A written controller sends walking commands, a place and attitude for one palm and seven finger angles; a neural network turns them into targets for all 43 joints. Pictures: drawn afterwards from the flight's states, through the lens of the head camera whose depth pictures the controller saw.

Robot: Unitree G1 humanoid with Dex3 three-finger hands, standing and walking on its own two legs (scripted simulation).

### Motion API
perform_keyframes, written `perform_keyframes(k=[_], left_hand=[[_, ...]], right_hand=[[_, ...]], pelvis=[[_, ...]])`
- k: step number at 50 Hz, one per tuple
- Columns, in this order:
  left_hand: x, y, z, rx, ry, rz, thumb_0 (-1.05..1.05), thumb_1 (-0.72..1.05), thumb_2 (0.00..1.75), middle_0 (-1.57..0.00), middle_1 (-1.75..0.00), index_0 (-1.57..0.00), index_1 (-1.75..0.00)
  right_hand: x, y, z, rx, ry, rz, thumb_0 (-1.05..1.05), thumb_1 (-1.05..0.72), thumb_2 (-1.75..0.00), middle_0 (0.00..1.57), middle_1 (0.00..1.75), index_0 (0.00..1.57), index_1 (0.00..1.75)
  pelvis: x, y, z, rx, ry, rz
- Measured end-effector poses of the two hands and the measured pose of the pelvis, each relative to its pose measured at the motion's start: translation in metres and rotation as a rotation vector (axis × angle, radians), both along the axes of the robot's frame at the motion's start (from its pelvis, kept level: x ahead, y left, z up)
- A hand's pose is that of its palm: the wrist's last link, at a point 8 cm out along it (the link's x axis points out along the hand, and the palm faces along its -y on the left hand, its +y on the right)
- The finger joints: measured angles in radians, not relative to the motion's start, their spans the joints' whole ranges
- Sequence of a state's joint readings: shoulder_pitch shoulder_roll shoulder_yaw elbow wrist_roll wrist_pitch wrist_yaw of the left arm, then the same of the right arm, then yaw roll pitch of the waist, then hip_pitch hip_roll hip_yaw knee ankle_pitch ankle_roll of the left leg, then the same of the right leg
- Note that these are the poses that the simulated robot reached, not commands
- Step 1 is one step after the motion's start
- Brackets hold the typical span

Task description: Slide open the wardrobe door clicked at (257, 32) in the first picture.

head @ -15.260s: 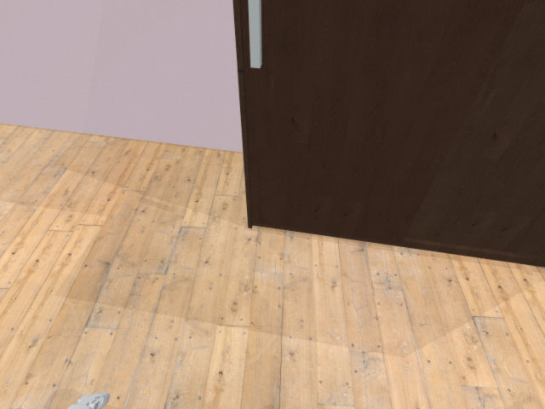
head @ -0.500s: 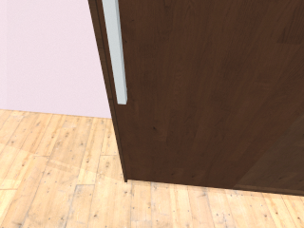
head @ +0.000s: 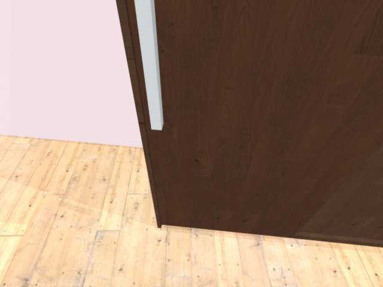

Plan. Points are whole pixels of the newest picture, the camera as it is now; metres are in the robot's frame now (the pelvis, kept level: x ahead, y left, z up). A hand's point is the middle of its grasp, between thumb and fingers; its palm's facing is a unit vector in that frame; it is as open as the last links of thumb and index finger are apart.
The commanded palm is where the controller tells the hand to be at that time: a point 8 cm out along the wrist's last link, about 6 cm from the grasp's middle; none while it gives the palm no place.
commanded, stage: look again from close up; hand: left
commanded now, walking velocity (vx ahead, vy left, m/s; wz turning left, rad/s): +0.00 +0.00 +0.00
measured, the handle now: (153, 66) +0.51 +0.13 +0.21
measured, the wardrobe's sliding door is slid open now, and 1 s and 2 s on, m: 0.00 0.00 0.00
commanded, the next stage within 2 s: raise the hand with hooked fingers in 1.18 s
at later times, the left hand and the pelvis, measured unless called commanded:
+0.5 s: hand out of the picture +0.00 +0.20 -0.18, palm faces +0.02 -0.97 -0.23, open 7.4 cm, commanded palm none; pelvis +0.00 +0.00 +0.00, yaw +0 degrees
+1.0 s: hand out of the picture -0.01 +0.21 -0.18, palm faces +0.02 -0.98 -0.22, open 7.4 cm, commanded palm none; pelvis +0.00 +0.01 +0.00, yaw +0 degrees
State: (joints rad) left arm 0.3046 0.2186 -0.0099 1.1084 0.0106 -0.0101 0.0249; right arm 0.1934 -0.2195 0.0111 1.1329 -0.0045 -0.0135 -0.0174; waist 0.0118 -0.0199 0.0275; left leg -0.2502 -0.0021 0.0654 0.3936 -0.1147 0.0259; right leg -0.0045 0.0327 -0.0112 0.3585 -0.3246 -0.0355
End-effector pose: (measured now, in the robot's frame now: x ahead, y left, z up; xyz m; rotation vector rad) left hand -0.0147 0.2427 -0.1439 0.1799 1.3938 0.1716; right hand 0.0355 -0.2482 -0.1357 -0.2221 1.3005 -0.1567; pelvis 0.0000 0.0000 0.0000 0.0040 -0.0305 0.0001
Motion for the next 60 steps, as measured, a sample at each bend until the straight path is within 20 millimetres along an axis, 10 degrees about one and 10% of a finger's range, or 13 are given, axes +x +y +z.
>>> perform_keyframes(k=[60], left_hand=[[-0.007,0.018,-0.001,-0.006,0.01,0.01,0.0,0.9,0.9,-0.2,-0.3,-0.2,-0.29]], right_hand=[[-0.001,0.014,0.003,-0.01,0.003,0.004,0.0,-0.9,-0.9,0.2,0.3,0.2,0.3]], pelvis=[[-0.003,0.016,0.001,-0.005,0.002,0.008]])
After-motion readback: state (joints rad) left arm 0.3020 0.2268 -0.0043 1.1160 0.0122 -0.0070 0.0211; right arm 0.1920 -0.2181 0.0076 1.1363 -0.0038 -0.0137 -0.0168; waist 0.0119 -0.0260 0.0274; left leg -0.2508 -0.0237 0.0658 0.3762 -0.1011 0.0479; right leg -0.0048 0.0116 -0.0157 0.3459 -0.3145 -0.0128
